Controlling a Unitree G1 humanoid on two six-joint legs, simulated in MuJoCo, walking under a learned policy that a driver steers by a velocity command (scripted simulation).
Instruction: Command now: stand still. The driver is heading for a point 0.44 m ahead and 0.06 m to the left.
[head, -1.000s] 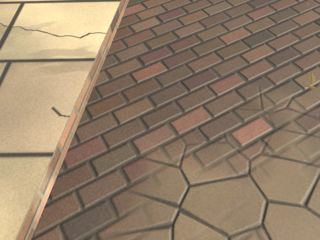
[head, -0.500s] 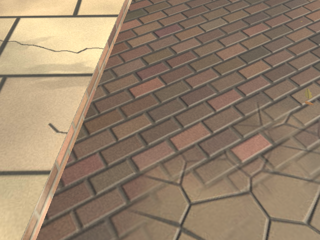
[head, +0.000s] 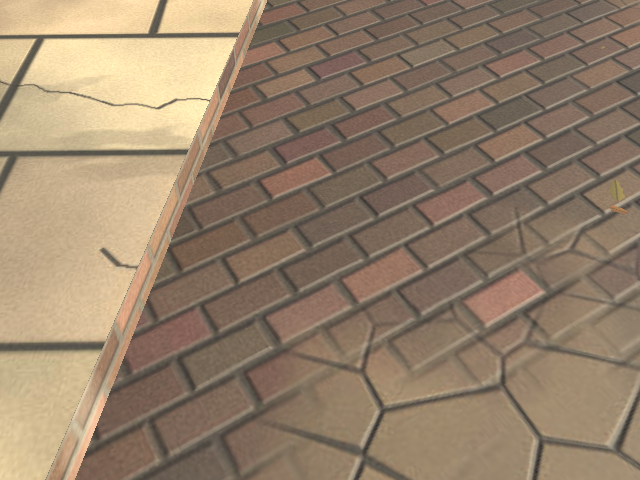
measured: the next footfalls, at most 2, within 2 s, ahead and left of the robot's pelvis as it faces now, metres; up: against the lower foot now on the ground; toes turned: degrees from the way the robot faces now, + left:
left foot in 1.72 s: +0.44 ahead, +0.11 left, +0.00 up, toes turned +3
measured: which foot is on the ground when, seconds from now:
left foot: down 0.00-1.00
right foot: down 0.00-1.00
